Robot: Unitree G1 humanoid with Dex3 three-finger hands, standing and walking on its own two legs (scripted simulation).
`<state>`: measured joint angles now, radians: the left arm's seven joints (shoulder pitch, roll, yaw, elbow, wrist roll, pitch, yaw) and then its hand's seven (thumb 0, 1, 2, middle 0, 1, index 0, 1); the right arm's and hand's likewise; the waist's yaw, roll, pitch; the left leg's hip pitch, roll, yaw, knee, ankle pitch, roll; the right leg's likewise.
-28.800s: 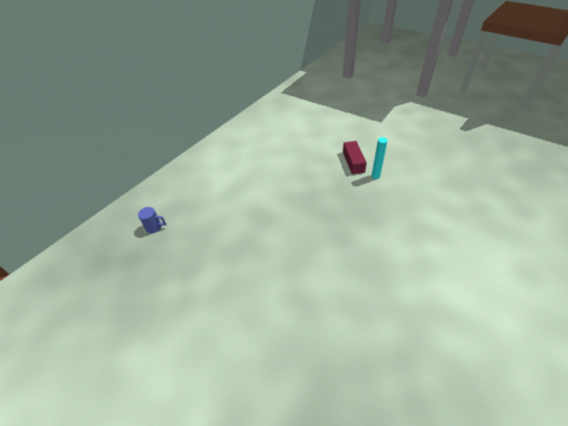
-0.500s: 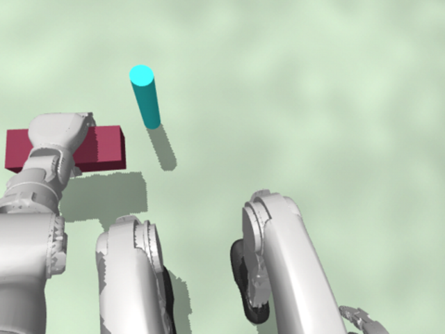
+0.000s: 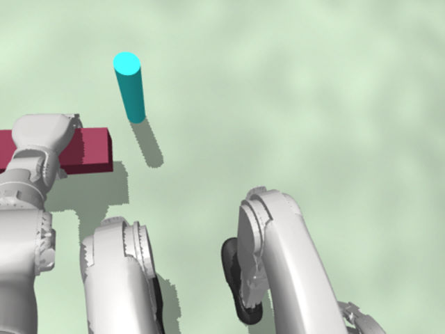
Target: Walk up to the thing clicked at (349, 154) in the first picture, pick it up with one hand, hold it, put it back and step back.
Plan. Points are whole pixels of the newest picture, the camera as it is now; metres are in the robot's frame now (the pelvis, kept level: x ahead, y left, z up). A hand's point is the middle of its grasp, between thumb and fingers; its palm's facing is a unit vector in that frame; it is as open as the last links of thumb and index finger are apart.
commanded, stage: lower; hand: left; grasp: from above
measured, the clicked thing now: (56, 152) +0.46 +0.27 -0.22
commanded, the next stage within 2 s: rest in 0.08 s
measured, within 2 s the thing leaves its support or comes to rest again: neither
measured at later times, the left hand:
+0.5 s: hand (66, 154) +0.46 +0.25 -0.24, palm faces -0.51 -0.06 -0.86, open 10.5 cm
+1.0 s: hand (68, 153) +0.47 +0.26 -0.26, palm faces -0.48 -0.06 -0.88, open 10.5 cm
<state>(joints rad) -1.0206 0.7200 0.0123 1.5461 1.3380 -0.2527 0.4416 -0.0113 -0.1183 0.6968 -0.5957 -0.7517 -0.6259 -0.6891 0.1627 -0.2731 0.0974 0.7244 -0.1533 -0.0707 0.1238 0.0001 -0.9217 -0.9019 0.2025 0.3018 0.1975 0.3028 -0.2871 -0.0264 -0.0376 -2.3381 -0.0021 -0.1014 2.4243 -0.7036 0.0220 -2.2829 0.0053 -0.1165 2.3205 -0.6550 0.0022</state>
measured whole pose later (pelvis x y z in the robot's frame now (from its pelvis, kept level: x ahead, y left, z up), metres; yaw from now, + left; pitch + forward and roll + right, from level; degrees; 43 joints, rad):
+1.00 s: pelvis +0.00 +0.00 -0.03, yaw -4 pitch +31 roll -12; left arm -1.06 0.89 0.10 1.72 1.38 -0.25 0.60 -0.01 -0.10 0.68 -0.58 -0.76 -0.61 -0.69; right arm 0.13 -0.32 0.21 0.68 -0.24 -0.19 0.23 0.00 -0.91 -0.90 0.20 0.30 0.20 0.30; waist -0.38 -0.09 0.10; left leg -2.37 0.01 -0.18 2.55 -0.75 0.02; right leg -2.29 0.03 -0.18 2.39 -0.66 0.01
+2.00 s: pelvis +0.00 +0.00 -0.02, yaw -6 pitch +30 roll -14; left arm -1.05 0.94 0.09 1.70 1.34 -0.25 0.58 0.00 -0.35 0.93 -0.17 -1.00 -0.18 -0.99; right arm 0.13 -0.33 0.26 0.66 -0.24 -0.21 0.26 0.00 -0.91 -0.90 0.20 0.30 0.20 0.30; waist -0.38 -0.10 0.12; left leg -2.35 0.01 -0.20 2.55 -0.74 0.02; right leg -2.27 0.04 -0.20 2.36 -0.65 0.02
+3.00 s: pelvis -0.02 -0.01 +0.04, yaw +2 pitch +33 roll -6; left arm -1.00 0.65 -0.06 1.40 1.19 -0.21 0.22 0.00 -0.50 1.02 -0.10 -1.00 -0.09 -1.01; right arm 0.18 -0.34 0.08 0.68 -0.10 -0.02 0.11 0.00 -0.91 -0.90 0.20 0.30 0.20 0.30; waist -0.24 0.00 -0.07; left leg -2.22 -0.01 -0.09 2.28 -0.65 0.00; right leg -2.18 0.01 -0.11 2.20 -0.61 -0.01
